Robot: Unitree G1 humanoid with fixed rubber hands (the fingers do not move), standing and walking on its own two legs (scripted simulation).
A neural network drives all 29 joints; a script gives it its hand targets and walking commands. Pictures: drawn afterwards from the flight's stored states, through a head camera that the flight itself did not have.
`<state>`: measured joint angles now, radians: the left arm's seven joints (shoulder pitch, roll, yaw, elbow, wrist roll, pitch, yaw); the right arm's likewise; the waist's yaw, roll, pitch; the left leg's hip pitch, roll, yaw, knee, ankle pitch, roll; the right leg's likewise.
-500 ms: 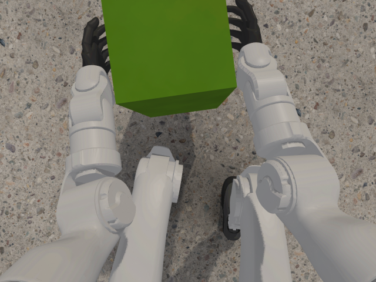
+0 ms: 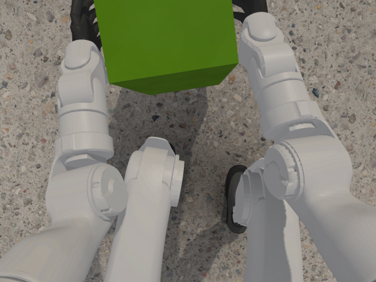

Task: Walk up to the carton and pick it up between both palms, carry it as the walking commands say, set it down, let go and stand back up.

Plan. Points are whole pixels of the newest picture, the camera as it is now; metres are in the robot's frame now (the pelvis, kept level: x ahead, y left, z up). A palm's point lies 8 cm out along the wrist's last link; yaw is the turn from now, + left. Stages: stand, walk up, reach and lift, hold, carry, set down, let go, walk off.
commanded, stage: set down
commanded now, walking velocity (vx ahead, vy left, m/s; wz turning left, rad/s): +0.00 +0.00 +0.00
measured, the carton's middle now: (173, 38) +0.51 +0.13 -0.22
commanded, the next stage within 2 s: none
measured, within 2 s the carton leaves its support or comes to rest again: rests again in 0.96 s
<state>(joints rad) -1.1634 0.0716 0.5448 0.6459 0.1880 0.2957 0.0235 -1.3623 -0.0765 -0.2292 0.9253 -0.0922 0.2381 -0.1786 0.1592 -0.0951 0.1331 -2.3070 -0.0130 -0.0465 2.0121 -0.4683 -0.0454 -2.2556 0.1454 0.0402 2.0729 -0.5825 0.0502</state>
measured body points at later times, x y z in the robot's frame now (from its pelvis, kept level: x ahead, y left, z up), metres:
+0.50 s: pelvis +0.00 +0.00 -0.01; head +0.34 +0.04 +0.27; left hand +0.48 +0.27 -0.16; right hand +0.56 +0.00 -0.16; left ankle +0.13 +0.13 -0.37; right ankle +0.10 -0.12 -0.37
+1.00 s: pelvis +0.00 +0.00 -0.02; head +0.35 +0.03 +0.26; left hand +0.47 +0.27 -0.18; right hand +0.56 +0.00 -0.18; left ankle +0.13 +0.13 -0.37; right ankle +0.10 -0.12 -0.37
